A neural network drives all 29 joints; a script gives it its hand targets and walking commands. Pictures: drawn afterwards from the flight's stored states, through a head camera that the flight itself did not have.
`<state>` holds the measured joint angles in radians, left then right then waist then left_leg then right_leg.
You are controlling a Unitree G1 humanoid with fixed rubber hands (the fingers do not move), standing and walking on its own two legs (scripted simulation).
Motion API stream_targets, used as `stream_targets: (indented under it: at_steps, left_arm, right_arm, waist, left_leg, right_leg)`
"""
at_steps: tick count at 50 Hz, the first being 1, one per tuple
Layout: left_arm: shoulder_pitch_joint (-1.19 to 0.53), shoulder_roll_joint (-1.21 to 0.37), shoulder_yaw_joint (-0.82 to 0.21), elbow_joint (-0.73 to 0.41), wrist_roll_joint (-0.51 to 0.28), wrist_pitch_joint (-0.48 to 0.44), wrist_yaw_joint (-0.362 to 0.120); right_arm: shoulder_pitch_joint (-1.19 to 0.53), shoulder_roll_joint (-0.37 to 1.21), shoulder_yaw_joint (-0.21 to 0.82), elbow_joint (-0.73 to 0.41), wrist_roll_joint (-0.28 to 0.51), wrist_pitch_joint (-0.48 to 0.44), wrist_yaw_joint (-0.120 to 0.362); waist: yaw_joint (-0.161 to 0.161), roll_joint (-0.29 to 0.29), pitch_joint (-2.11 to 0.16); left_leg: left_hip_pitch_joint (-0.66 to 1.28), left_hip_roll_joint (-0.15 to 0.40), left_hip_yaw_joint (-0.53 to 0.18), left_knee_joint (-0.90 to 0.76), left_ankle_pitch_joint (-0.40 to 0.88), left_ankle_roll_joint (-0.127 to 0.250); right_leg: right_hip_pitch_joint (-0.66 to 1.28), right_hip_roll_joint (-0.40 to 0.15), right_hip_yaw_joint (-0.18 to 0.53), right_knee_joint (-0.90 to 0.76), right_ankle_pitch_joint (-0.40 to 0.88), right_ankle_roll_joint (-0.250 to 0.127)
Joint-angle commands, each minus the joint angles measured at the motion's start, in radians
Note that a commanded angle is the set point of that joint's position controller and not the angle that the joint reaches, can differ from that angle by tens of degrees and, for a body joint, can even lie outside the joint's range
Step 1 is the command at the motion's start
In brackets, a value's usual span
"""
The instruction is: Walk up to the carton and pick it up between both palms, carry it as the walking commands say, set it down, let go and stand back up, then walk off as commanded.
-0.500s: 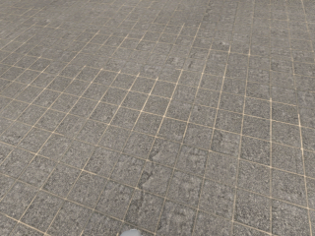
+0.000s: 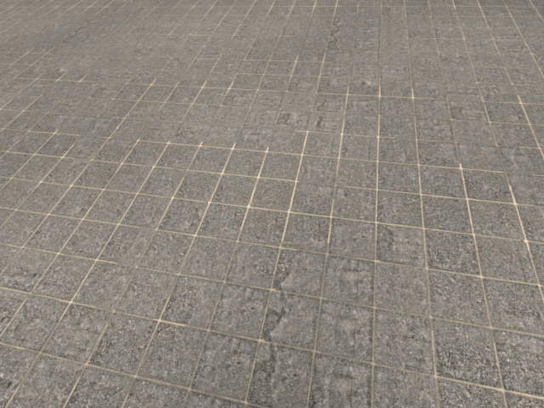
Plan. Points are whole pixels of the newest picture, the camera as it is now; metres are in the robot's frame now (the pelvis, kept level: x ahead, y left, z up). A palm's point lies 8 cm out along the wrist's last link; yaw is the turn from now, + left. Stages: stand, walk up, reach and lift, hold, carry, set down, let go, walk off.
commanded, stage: walk off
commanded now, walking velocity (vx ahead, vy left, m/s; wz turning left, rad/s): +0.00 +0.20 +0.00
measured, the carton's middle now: out of the picture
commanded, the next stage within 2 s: stand in 0.28 s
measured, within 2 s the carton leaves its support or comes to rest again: neither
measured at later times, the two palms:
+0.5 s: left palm out of the picture -0.05 +0.36 -0.15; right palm out of the picture +0.08 -0.13 -0.12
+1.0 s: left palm out of the picture -0.02 +0.35 -0.13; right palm out of the picture +0.00 -0.08 -0.13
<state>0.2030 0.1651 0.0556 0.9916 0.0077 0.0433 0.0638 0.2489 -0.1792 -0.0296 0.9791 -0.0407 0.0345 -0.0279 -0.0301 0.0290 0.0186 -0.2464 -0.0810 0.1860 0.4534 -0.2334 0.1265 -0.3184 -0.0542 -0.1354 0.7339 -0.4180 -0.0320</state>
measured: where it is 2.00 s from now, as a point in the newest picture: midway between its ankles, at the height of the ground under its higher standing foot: outside the picture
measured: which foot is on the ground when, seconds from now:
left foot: down 0.00-0.04, up 0.06-0.42, down 0.44-1.00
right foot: up 0.00-0.02, down 0.04-0.44, up 0.46-0.78, down 0.80-1.00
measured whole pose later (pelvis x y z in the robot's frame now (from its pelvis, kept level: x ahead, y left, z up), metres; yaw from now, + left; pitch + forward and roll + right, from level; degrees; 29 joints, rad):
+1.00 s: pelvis -0.01 +0.14 +0.01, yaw +2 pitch -1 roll +0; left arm 0.28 0.13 0.01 1.12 0.01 -0.02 0.04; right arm 0.28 -0.14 -0.02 1.09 -0.01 -0.01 -0.02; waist -0.01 -0.01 0.02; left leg -0.15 0.00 0.09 0.35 -0.17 0.03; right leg -0.09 -0.02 -0.10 0.37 -0.25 -0.02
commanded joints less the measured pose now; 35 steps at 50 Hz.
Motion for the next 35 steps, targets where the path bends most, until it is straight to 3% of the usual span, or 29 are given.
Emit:
stream_targets:
  at_steps: [1, 2, 3, 4, 5, 6, 8, 11, 13, 14, 16, 17, 18, 19, 20, 21, 22, 23, 24, 25, 26, 27, 29, 32, 35]
  left_arm:
    - [0.242, 0.086, 0.015, 0.031, 0.004, -0.021, 0.020]
    - [0.280, 0.179, 0.031, 0.035, 0.030, -0.028, 0.023]
    - [0.211, 0.235, 0.039, 0.019, 0.025, -0.021, 0.028]
    - [0.164, 0.192, 0.025, 0.018, 0.026, -0.017, 0.035]
    - [0.101, 0.183, 0.026, -0.002, 0.029, -0.021, 0.033]
    - [0.102, 0.141, 0.012, -0.001, 0.020, -0.031, 0.024]
    - [0.114, 0.117, 0.003, 0.004, 0.016, -0.051, 0.012]
    - [0.095, 0.184, 0.025, 0.009, 0.023, -0.059, 0.010]
    - [0.140, 0.178, 0.029, 0.021, 0.028, -0.062, 0.002]
    - [0.158, 0.173, 0.028, 0.032, 0.031, -0.063, -0.002]
    - [0.145, 0.171, 0.030, 0.035, 0.035, -0.063, -0.014]
    - [0.135, 0.189, 0.036, 0.034, 0.040, -0.060, -0.021]
    - [0.118, 0.216, 0.045, 0.027, 0.040, -0.057, -0.027]
    - [0.090, 0.216, 0.045, 0.022, 0.034, -0.051, -0.031]
    - [0.110, 0.208, 0.048, 0.018, 0.035, -0.045, -0.032]
    - [0.153, 0.151, 0.034, 0.019, 0.032, -0.042, -0.038]
    - [0.147, 0.063, 0.009, -0.014, 0.022, -0.036, -0.043]
    - [0.114, 0.066, 0.010, -0.003, 0.015, -0.014, -0.038]
    - [0.130, 0.067, 0.015, 0.002, 0.011, -0.004, -0.040]
    - [0.131, 0.062, 0.007, 0.020, 0.008, 0.000, -0.044]
    - [0.120, 0.073, 0.012, 0.026, 0.010, 0.003, -0.047]
    - [0.117, 0.079, 0.014, 0.031, 0.016, 0.007, -0.051]
    - [0.132, 0.091, 0.018, 0.046, 0.017, 0.006, -0.050]
    - [0.148, 0.057, 0.007, 0.063, 0.021, 0.003, -0.045]
    - [0.084, 0.044, -0.003, 0.045, 0.009, -0.003, -0.038]
  right_arm:
    - [-0.027, -0.155, -0.033, -0.055, 0.021, -0.007, 0.003]
    - [-0.026, -0.112, -0.028, -0.077, 0.034, -0.008, 0.012]
    - [0.003, -0.123, -0.041, -0.064, 0.011, 0.002, 0.011]
    - [0.017, -0.127, -0.047, -0.056, -0.008, 0.010, 0.026]
    - [0.001, -0.124, -0.040, -0.060, -0.008, 0.013, 0.039]
    - [-0.020, -0.133, -0.049, -0.056, -0.005, 0.010, 0.042]
    - [-0.022, -0.107, -0.061, -0.048, -0.001, 0.012, 0.050]
    - [0.026, -0.062, -0.052, -0.042, 0.005, 0.021, 0.056]
    - [-0.025, -0.052, -0.049, -0.060, 0.011, 0.023, 0.052]
    - [-0.066, -0.048, -0.047, -0.082, 0.014, 0.026, 0.056]
    - [-0.075, -0.040, -0.042, -0.085, 0.025, 0.022, 0.055]
    - [-0.066, -0.061, -0.045, -0.079, 0.026, 0.022, 0.051]
    - [-0.053, -0.069, -0.050, -0.075, 0.028, 0.015, 0.047]
    - [-0.015, -0.087, -0.057, -0.056, 0.025, 0.010, 0.042]
    - [0.062, -0.120, -0.069, -0.022, 0.017, -0.001, 0.034]
    - [0.128, -0.177, -0.086, 0.005, 0.009, -0.016, 0.018]
    - [0.171, -0.264, -0.094, 0.004, -0.004, -0.032, 0.004]
    - [0.122, -0.210, -0.066, -0.005, 0.001, -0.037, -0.002]
    - [0.067, -0.194, -0.059, -0.007, 0.007, -0.033, -0.006]
    - [0.025, -0.181, -0.058, -0.007, 0.007, -0.035, -0.008]
    - [-0.025, -0.155, -0.053, -0.018, 0.010, -0.036, -0.005]
    - [-0.036, -0.132, -0.044, -0.023, 0.014, -0.036, -0.003]
    - [-0.045, -0.097, -0.025, -0.026, 0.014, -0.044, -0.004]
    - [-0.019, -0.091, -0.019, -0.011, 0.017, -0.058, -0.008]
    - [-0.003, -0.084, -0.012, 0.009, 0.020, -0.059, -0.010]
  waist:
    - [0.122, -0.091, -0.068]
    - [0.120, -0.333, -0.064]
    - [0.084, -0.316, 0.026]
    - [0.039, -0.160, 0.051]
    - [0.030, -0.177, 0.088]
    - [0.039, -0.117, 0.087]
    - [0.038, -0.100, 0.082]
    - [0.028, -0.131, 0.011]
    - [0.059, -0.181, 0.004]
    - [0.072, -0.242, 0.010]
    - [0.081, -0.301, -0.014]
    - [0.087, -0.322, -0.007]
    - [0.082, -0.335, -0.019]
    - [0.060, -0.300, -0.021]
    - [0.035, -0.177, -0.044]
    - [0.015, 0.044, -0.091]
    - [-0.011, 0.368, -0.130]
    - [0.015, 0.257, -0.085]
    - [0.034, 0.196, -0.033]
    - [0.031, 0.194, -0.005]
    - [0.041, 0.207, 0.032]
    - [0.052, 0.183, 0.048]
    - [0.063, 0.122, 0.017]
    - [0.059, 0.033, -0.020]
    - [0.038, 0.085, -0.003]
  left_leg:
    - [-0.079, 0.233, -0.223, -0.026, 0.209, -0.039]
    - [-0.272, 0.120, -0.119, 0.212, -0.047, -0.108]
    - [-0.343, 0.064, -0.134, 0.482, -0.279, -0.134]
    - [-0.307, 0.081, -0.231, 0.634, -0.231, -0.113]
    - [-0.320, 0.086, -0.248, 0.675, -0.199, -0.118]
    - [-0.302, 0.099, -0.271, 0.655, -0.149, -0.128]
    - [-0.299, 0.072, -0.282, 0.658, -0.068, -0.147]
    - [-0.323, 0.063, -0.228, 0.608, -0.061, -0.207]
    - [-0.276, 0.090, -0.195, 0.497, -0.063, -0.228]
    - [-0.257, 0.108, -0.186, 0.436, -0.064, -0.233]
    - [-0.151, 0.116, -0.147, 0.283, -0.083, -0.236]
    - [-0.124, 0.104, -0.112, 0.226, -0.116, -0.233]
    - [-0.064, 0.101, -0.087, 0.160, -0.120, -0.225]
    - [0.019, 0.096, -0.059, 0.031, -0.041, -0.211]
    - [0.150, 0.096, -0.081, -0.073, 0.027, -0.201]
    - [0.264, 0.194, -0.162, -0.123, 0.199, -0.196]
    - [0.308, 0.453, -0.466, -0.176, 0.454, -0.119]
    - [0.146, 0.428, -0.402, -0.173, 0.420, -0.058]
    - [0.059, 0.425, -0.335, -0.202, 0.292, -0.021]
    - [0.014, 0.388, -0.304, -0.234, 0.139, -0.010]
    - [-0.034, 0.333, -0.279, -0.248, 0.073, -0.021]
    - [-0.053, 0.297, -0.246, -0.244, 0.107, -0.036]
    - [-0.011, 0.295, -0.231, -0.220, 0.247, -0.030]
    - [0.057, 0.332, -0.265, -0.230, 0.199, 0.012]
    - [0.047, 0.335, -0.320, -0.234, 0.072, 0.028]
  right_leg:
    - [0.262, -0.108, 0.081, -0.360, 0.275, -0.030]
    - [0.370, -0.391, 0.396, -0.491, 0.316, -0.107]
    - [0.240, -0.513, 0.512, -0.518, 0.460, -0.209]
    - [0.159, -0.476, 0.404, -0.487, 0.440, -0.220]
    - [0.097, -0.453, 0.356, -0.491, 0.396, -0.199]
    - [0.075, -0.372, 0.273, -0.496, 0.385, -0.155]
    - [0.087, -0.288, 0.168, -0.465, 0.480, -0.099]
    - [0.197, -0.273, 0.109, -0.419, 0.555, -0.094]
    - [0.180, -0.265, 0.096, -0.406, 0.589, -0.092]
    - [0.172, -0.264, 0.088, -0.407, 0.584, -0.094]
    - [0.156, -0.227, 0.039, -0.391, 0.521, -0.073]
    - [0.147, -0.233, 0.047, -0.385, 0.480, -0.072]
    - [0.126, -0.244, 0.061, -0.375, 0.436, -0.067]
    - [0.099, -0.235, 0.052, -0.332, 0.400, -0.047]
    - [0.040, -0.198, 0.034, -0.228, 0.361, -0.017]
    - [-0.036, -0.145, -0.008, -0.123, 0.187, 0.029]
    - [-0.200, -0.057, -0.008, 0.085, -0.199, 0.071]
    - [-0.133, -0.079, 0.114, 0.189, -0.191, 0.055]
    - [-0.119, -0.075, 0.105, 0.238, -0.145, 0.056]
    - [-0.113, -0.071, 0.110, 0.253, -0.093, 0.055]
    - [-0.108, -0.069, 0.114, 0.276, -0.051, 0.047]
    - [-0.092, -0.069, 0.111, 0.288, -0.014, 0.043]
    - [-0.088, -0.053, 0.096, 0.283, 0.017, 0.040]
    - [-0.063, -0.044, 0.089, 0.152, 0.011, 0.052]
    - [0.016, -0.021, 0.092, -0.051, -0.017, 0.049]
